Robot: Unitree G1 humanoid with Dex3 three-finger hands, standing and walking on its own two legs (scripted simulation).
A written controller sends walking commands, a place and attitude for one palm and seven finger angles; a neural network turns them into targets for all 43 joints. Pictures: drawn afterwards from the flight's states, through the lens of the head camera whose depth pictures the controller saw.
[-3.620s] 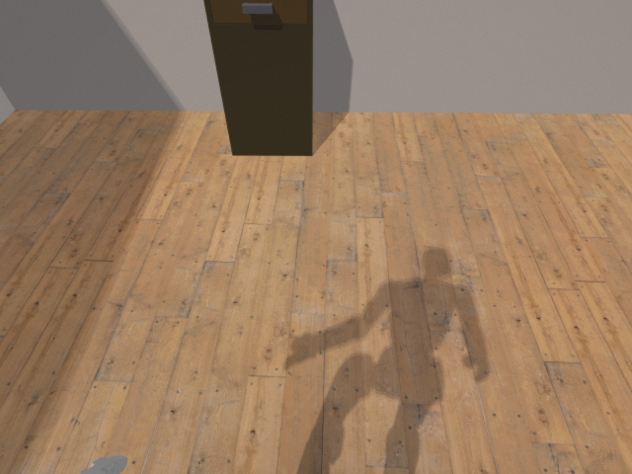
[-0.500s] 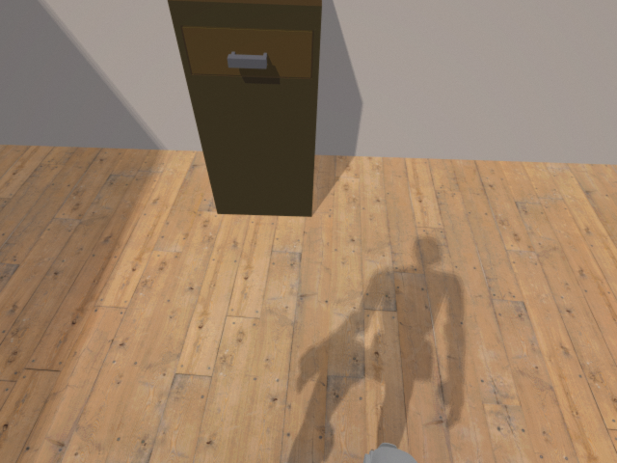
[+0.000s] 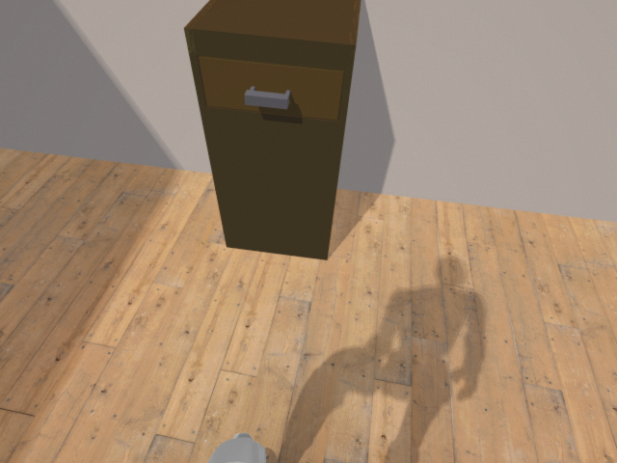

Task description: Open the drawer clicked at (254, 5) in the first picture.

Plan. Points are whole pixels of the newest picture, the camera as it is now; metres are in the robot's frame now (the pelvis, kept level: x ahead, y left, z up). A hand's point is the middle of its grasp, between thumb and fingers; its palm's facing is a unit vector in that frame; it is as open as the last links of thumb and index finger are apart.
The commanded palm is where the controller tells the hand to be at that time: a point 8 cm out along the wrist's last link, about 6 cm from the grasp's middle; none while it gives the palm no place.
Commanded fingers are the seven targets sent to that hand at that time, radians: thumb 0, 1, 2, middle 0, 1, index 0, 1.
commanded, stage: take the last steps up to it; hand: left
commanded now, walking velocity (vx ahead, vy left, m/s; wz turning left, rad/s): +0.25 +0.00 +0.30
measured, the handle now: (268, 95) +0.99 +0.17 -0.04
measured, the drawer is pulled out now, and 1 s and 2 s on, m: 0.00 0.00 0.00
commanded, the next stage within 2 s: come to a stop and stand still in 1.08 s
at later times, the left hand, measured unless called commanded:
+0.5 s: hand (174, 418) +0.21 +0.22 -0.17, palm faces +0.02 -0.99 -0.16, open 7.4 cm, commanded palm none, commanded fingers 0.00 0.90 0.90 -0.20 -0.30 -0.20 -0.30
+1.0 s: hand (245, 327) +0.37 +0.14 -0.16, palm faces -0.02 -0.98 -0.22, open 7.2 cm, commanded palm none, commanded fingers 0.00 0.90 0.90 -0.20 -0.30 -0.20 -0.30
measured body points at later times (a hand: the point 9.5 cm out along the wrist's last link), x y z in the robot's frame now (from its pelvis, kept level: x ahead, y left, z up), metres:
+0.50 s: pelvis +0.17 +0.04 +0.01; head +0.16 +0.06 +0.46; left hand +0.21 +0.27 -0.15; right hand +0.15 -0.18 -0.14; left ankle +0.15 +0.11 -0.74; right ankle +0.23 -0.12 -0.67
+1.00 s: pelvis +0.32 -0.04 +0.01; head +0.33 -0.05 +0.46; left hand +0.37 +0.19 -0.14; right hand +0.33 -0.28 -0.15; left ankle +0.38 +0.09 -0.68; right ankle +0.30 -0.13 -0.74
